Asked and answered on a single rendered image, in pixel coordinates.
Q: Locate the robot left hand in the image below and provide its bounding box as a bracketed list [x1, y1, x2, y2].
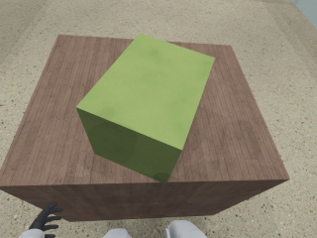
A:
[28, 202, 63, 238]

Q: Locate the robot thigh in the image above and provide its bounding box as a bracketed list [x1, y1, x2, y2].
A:
[164, 220, 207, 238]
[103, 228, 132, 238]

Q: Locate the robot left forearm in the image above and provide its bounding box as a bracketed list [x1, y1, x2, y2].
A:
[19, 228, 45, 238]

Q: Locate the robot right thigh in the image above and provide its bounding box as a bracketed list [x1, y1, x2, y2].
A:
[164, 220, 207, 238]

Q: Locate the robot left thigh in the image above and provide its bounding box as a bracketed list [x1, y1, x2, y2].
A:
[103, 228, 132, 238]

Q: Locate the pedestal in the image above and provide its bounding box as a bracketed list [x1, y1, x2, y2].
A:
[0, 34, 290, 222]

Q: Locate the carton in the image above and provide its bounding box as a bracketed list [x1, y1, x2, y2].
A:
[75, 33, 215, 184]

